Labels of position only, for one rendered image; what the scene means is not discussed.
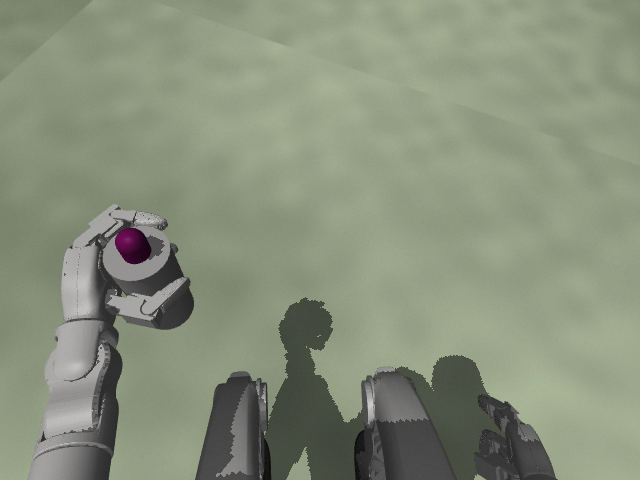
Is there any bottle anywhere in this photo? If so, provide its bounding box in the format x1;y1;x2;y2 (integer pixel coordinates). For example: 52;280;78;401
103;226;194;330

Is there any left robot arm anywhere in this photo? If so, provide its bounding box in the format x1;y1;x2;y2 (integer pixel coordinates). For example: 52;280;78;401
27;318;122;480

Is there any left robot hand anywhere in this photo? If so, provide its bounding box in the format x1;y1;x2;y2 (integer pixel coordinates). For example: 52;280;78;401
61;204;191;329

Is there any right robot foot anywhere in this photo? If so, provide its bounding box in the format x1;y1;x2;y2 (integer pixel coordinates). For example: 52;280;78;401
354;430;370;480

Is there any right robot hand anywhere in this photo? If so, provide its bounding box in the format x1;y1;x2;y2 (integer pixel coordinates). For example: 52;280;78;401
474;394;556;480

